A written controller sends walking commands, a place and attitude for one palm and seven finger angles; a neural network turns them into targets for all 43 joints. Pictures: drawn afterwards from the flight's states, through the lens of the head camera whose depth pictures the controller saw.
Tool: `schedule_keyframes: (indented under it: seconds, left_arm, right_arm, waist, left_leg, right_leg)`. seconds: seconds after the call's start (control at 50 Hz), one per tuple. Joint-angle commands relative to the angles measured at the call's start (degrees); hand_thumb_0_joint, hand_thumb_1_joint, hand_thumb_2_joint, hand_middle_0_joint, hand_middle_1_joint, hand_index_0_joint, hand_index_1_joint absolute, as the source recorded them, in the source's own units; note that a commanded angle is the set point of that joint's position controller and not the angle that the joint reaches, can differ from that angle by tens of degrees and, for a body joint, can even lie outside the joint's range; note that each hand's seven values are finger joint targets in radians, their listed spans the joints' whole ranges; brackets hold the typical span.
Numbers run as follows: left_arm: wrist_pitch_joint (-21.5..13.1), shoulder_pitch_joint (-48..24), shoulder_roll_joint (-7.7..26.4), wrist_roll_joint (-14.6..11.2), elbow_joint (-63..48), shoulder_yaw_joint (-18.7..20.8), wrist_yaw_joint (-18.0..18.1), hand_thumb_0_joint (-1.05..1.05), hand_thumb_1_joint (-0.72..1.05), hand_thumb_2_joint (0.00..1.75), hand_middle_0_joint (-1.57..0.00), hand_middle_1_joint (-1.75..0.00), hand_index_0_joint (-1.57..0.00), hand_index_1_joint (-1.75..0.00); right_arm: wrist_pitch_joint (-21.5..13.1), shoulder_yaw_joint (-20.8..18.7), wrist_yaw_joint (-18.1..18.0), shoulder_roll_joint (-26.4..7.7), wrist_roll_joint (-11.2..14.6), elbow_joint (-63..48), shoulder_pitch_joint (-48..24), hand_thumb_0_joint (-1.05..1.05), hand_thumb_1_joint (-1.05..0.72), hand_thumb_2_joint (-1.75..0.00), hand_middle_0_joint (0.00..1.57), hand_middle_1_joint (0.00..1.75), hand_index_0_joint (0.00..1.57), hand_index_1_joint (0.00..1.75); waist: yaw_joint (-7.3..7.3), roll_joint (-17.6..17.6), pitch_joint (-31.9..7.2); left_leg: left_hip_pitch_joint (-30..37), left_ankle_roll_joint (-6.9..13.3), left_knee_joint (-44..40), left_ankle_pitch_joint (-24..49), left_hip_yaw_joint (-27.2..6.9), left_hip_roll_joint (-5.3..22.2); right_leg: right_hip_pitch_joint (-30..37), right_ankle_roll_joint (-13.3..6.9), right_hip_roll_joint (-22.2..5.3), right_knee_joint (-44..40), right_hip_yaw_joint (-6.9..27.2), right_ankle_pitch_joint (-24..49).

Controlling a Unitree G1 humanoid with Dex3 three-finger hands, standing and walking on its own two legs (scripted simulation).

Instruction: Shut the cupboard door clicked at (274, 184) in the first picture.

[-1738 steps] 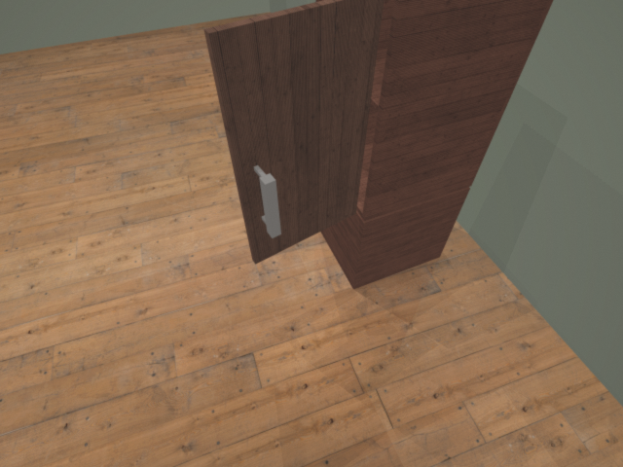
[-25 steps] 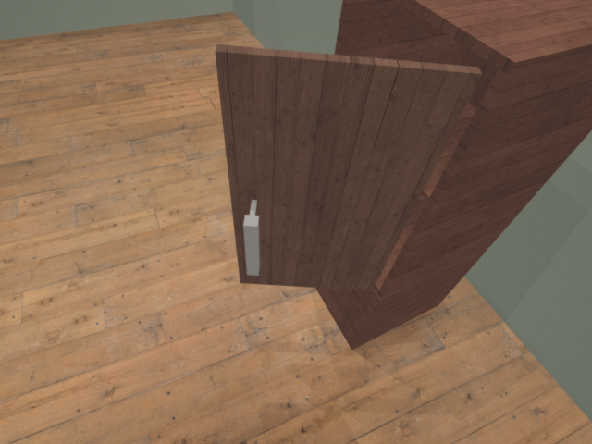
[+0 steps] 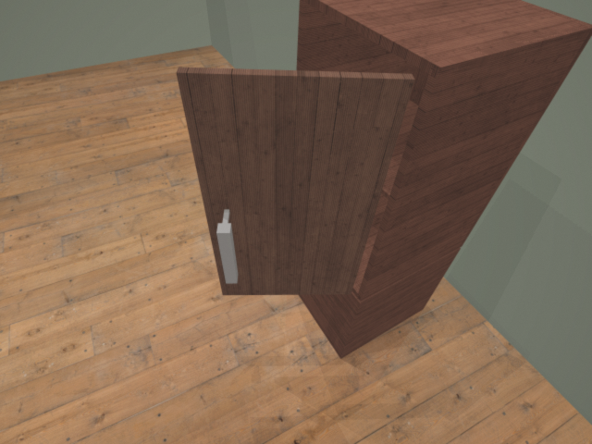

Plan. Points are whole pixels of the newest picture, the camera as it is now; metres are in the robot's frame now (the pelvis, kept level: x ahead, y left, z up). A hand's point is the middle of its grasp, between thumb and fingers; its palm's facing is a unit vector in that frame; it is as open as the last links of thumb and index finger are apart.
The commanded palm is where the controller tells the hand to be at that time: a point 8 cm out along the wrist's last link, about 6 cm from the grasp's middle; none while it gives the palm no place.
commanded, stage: come to a stop and stand still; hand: left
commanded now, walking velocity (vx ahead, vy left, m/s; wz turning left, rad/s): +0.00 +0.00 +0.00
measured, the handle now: (229, 247) +0.51 +0.15 -0.11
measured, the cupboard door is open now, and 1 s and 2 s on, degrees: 61 61 61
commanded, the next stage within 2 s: look again from close up in 0.08 s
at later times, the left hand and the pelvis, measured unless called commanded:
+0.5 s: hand out of the picture +0.03 +0.20 -0.18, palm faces +0.01 -0.97 -0.22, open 7.4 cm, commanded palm none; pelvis +0.02 +0.02 -0.01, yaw +0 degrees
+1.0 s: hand out of the picture +0.02 +0.21 -0.19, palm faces -0.01 -0.98 -0.22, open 7.4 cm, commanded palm none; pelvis +0.02 +0.01 -0.01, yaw +1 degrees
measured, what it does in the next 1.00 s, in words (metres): stands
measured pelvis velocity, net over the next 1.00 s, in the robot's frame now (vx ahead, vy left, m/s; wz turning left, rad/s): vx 0.02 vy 0.01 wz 0.01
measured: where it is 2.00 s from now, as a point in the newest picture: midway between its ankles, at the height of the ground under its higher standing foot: outside the picture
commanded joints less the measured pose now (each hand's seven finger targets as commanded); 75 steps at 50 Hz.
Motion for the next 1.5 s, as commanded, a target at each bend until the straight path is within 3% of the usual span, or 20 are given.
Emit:
schedule_keyframes:
  seconds: [0.0, 0.14, 0.16, 0.18, 0.2, 0.24, 0.4, 0.66, 0.78, 1.0, 1.1, 1.14, 1.2, 1.24, 1.26, 1.28, 1.3, 1.34, 1.38, 1.48]
  left_arm:
    - [-0.5, 3.4, 5.7, -0.1, -1.4, 1.6, 0.3, 0.0, 0.9, 0.9, -0.2, -0.3, -0.2, -0.3]
    - [-0.9, 4.9, 4.4, -0.2, -0.7, 1.5, 0.5, 0.0, 0.9, 0.9, -0.2, -0.3, -0.2, -0.3]
    - [-3.1, 7.9, 5.7, 1.1, -0.4, 0.6, 2.4, 0.0, 0.9, 0.9, -0.2, -0.3, -0.2, -0.3]
    - [-3.7, 4.6, 8.6, 0.5, -3.1, 1.0, 2.0, 0.0, 0.9, 0.9, -0.2, -0.3, -0.2, -0.3]
    - [-3.7, 2.1, 7.7, 0.3, -4.1, 0.9, 1.7, 0.0, 0.9, 0.9, -0.2, -0.3, -0.2, -0.3]
    - [-3.7, 4.2, 6.5, 0.4, -4.4, 1.0, 1.4, 0.0, 0.9, 0.9, -0.2, -0.3, -0.2, -0.3]
    - [-2.4, 5.1, 5.8, 0.4, -5.1, 0.7, 1.2, 0.0, 0.9, 0.9, -0.2, -0.3, -0.2, -0.3]
    - [-2.2, 3.2, 11.0, 0.5, -6.2, 1.2, 0.6, 0.0, 0.9, 0.9, -0.2, -0.3, -0.2, -0.3]
    - [-1.9, 2.9, 10.5, 0.5, -5.3, 0.7, 0.4, 0.0, 0.9, 0.9, -0.2, -0.3, -0.2, -0.3]
    - [-0.4, 7.8, 8.3, 1.1, -4.3, 1.3, -0.7, 0.0, 0.9, 0.9, -0.2, -0.3, -0.2, -0.3]
    - [-0.4, 10.3, 9.2, 1.0, -4.9, 2.4, -0.8, 0.0, 0.9, 0.9, -0.2, -0.3, -0.2, -0.3]
    - [-0.4, 12.2, 9.9, 1.3, -4.7, 2.9, -0.4, 0.0, 0.9, 0.9, -0.2, -0.3, -0.2, -0.3]
    - [0.0, 12.0, 8.4, 1.6, -4.9, 2.9, 0.1, 0.0, 0.9, 0.9, -0.2, -0.3, -0.2, -0.3]
    - [0.4, 9.8, 7.8, 1.1, -5.4, 2.7, 0.1, 0.0, 0.9, 0.9, -0.2, -0.3, -0.2, -0.3]
    - [0.2, 10.8, 6.0, 0.9, -5.9, 2.6, -0.2, 0.0, 0.9, 0.9, -0.2, -0.3, -0.2, -0.3]
    - [-0.1, 10.6, 4.9, 0.9, -6.9, 2.3, -0.4, 0.0, 0.9, 0.9, -0.2, -0.3, -0.2, -0.3]
    - [0.5, 6.9, 6.6, 1.5, -7.4, 3.1, -0.2, 0.0, 0.9, 0.9, -0.2, -0.3, -0.2, -0.3]
    - [1.0, 3.6, 5.8, 1.7, -8.4, 3.6, -1.0, 0.0, 0.9, 0.9, -0.2, -0.3, -0.2, -0.3]
    - [1.6, 5.3, 3.3, 1.4, -8.0, 3.6, -1.9, 0.0, 0.9, 0.9, -0.2, -0.3, -0.2, -0.3]
    - [1.4, 4.2, 2.2, 1.2, -8.7, 3.3, -2.5, 0.0, 0.9, 0.9, -0.2, -0.3, -0.2, -0.3]
  right_arm:
    - [-1.3, -0.6, -0.6, -4.7, -0.3, -2.0, 2.4, 0.0, -0.9, -0.9, 0.2, 0.3, 0.2, 0.3]
    - [-2.1, -0.4, -1.0, -4.1, -0.1, -1.5, 3.7, 0.0, -0.9, -0.9, 0.2, 0.3, 0.2, 0.3]
    - [-3.4, 0.1, -0.1, -4.9, 0.1, -5.7, -3.8, 0.0, -0.9, -0.9, 0.2, 0.3, 0.2, 0.3]
    - [-2.8, 0.1, 0.4, -2.1, 0.0, -6.8, 0.8, 0.0, -0.9, -0.9, 0.2, 0.3, 0.2, 0.3]
    - [-2.4, -0.1, 0.5, -3.1, -0.3, -6.5, 2.9, 0.0, -0.9, -0.9, 0.2, 0.3, 0.2, 0.3]
    - [-3.3, 0.0, 0.4, -3.8, -0.4, -7.2, 4.3, 0.0, -0.9, -0.9, 0.2, 0.3, 0.2, 0.3]
    - [-3.1, -0.5, 0.1, -6.3, -0.3, -8.7, 0.6, 0.0, -0.9, -0.9, 0.2, 0.3, 0.2, 0.3]
    - [-3.7, -0.8, 0.1, -10.6, -0.1, -8.8, -5.6, 0.0, -0.9, -0.9, 0.2, 0.3, 0.2, 0.3]
    - [-3.4, -0.5, 0.3, -10.0, -0.2, -8.0, -7.2, 0.0, -0.9, -0.9, 0.2, 0.3, 0.2, 0.3]
    - [-2.0, -2.1, -0.6, -11.5, -0.8, -7.5, -4.0, 0.0, -0.9, -0.9, 0.2, 0.3, 0.2, 0.3]
    - [-2.2, -1.9, -1.1, -8.1, -0.7, -8.3, -4.5, 0.0, -0.9, -0.9, 0.2, 0.3, 0.2, 0.3]
    - [-2.2, -1.3, -1.2, -5.2, -0.8, -9.3, -6.6, 0.0, -0.9, -0.9, 0.2, 0.3, 0.2, 0.3]
    - [-2.4, -1.3, -1.6, -3.9, -0.5, -9.0, -6.4, 0.0, -0.9, -0.9, 0.2, 0.3, 0.2, 0.3]
    - [-2.8, -1.3, -1.8, -4.2, -0.6, -6.3, 0.0, 0.0, -0.9, -0.9, 0.2, 0.3, 0.2, 0.3]
    - [-3.1, -2.4, -2.4, -8.5, -1.2, -4.5, 5.3, 0.0, -0.9, -0.9, 0.2, 0.3, 0.2, 0.3]
    - [-2.9, -3.2, -2.5, -12.2, -1.5, -4.1, 9.3, 0.0, -0.9, -0.9, 0.2, 0.3, 0.2, 0.3]
    - [-2.7, -3.0, -2.7, -12.2, -1.3, -3.3, 9.7, 0.0, -0.9, -0.9, 0.2, 0.3, 0.2, 0.3]
    - [-3.1, -2.6, -2.8, -9.7, -1.4, -5.1, 4.2, 0.0, -0.9, -0.9, 0.2, 0.3, 0.2, 0.3]
    - [-3.6, -2.6, -2.6, -9.6, -1.5, -6.8, -0.2, 0.0, -0.9, -0.9, 0.2, 0.3, 0.2, 0.3]
    - [-2.5, -4.1, -1.6, -11.9, -1.8, -8.2, -1.2, 0.0, -0.9, -0.9, 0.2, 0.3, 0.2, 0.3]
  waist:
    - [0.87, 1.3, 5.8]
    - [1.23, 1.1, 3.5]
    - [3.54, 6.5, 5.3]
    - [-0.99, 5.6, 1.4]
    - [-1.54, 5.0, 1.2]
    - [-0.46, 5.7, -3.4]
    - [0.95, -0.6, 3.1]
    - [1.62, 1.8, -0.7]
    - [1.55, 1.3, -1.0]
    - [1.71, 6.3, 0.4]
    - [2.23, -5.0, 0.1]
    - [3.33, -12.5, 2.5]
    - [2.56, -6.2, 2.5]
    - [-0.83, -3.1, 0.0]
    - [-2.29, 6.6, -3.4]
    - [-2.7, 17.4, -4.8]
    - [-3.04, 16.3, -1.7]
    - [-0.86, 9.3, 4.5]
    - [1.55, 9.5, 2.7]
    - [1.11, 11.4, 0.3]
  left_leg:
    - [1.9, -0.3, -5.1, -6.4, -5.6, 3.6]
    - [3.0, 0.1, -4.1, -0.2, -5.9, 4.4]
    - [-0.3, -1.0, 8.9, 5.2, -3.6, 4.1]
    - [0.4, -0.5, 7.3, -5.2, -3.9, 2.9]
    - [-0.3, -0.1, 6.7, -5.9, -4.4, 2.9]
    - [1.4, 1.0, 6.2, 3.9, -5.9, 4.1]
    - [-1.5, 2.3, 1.8, -1.3, -7.5, 4.6]
    - [4.0, 2.7, 0.8, 5.1, -6.3, 4.9]
    - [4.7, 2.3, -0.3, 2.9, -6.1, 5.4]
    - [1.3, 5.7, -4.8, -10.6, -14.2, 10.8]
    - [-5.7, 2.4, 10.2, -3.6, -1.8, 4.5]
    - [-13.7, 0.8, 18.9, -15.0, 2.9, 0.4]
    - [-13.3, 0.9, 19.3, -17.8, 3.0, 1.5]
    - [0.4, 1.9, 6.2, -1.8, 1.9, 3.1]
    - [12.4, 6.3, 2.7, 13.4, -10.0, 12.6]
    - [15.8, 12.6, -3.1, 21.6, -22.5, 24.6]
    - [10.2, 14.1, -5.2, 18.6, -24.9, 26.7]
    - [0.5, 13.3, -6.2, 12.8, -20.3, 24.7]
    - [-3.5, 10.4, -7.4, 8.7, -12.2, 20.4]
    - [-5.9, 7.7, -6.1, -4.5, -8.1, 15.9]
  right_leg:
    - [-10.2, -2.2, -5.3, -8.3, 5.3, -4.7]
    - [-7.4, -2.2, -5.1, -6.9, 4.4, 2.2]
    - [-9.5, -2.0, -8.2, -6.8, 7.1, 20.8]
    - [-9.8, -3.5, -9.6, -5.8, 7.5, 9.0]
    - [-10.8, -4.1, -7.0, -4.4, 6.0, -1.2]
    - [-7.0, -3.7, -5.0, 0.0, 3.2, 6.7]
    - [-10.4, -2.5, -3.7, 1.0, 2.5, 0.0]
    - [-8.1, -1.6, -4.8, 0.1, 3.2, 6.7]
    - [-8.0, -1.1, -5.1, -1.1, 2.8, 5.5]
    - [-11.3, -1.4, -2.3, 3.9, -2.8, -4.3]
    - [-5.3, -4.1, -6.3, -3.2, 5.0, 4.6]
    - [-1.6, -7.6, -10.8, -4.5, 9.8, 20.9]
    - [0.0, -11.8, -11.0, 1.0, 7.8, 35.5]
    - [-5.9, -7.6, -6.7, 9.5, 2.8, 33.7]
    - [-16.2, -3.5, -1.7, 19.4, -1.1, 20.1]
    - [-23.9, -1.4, 1.4, 31.7, -4.8, -13.9]
    - [-25.8, -1.6, -0.2, 39.5, -0.5, -17.7]
    - [-26.6, -1.1, -3.5, 41.8, 1.0, -12.8]
    - [-21.6, -0.3, -4.3, 36.4, -1.0, -7.9]
    - [-13.1, 0.8, -2.1, 16.8, -7.3, -3.2]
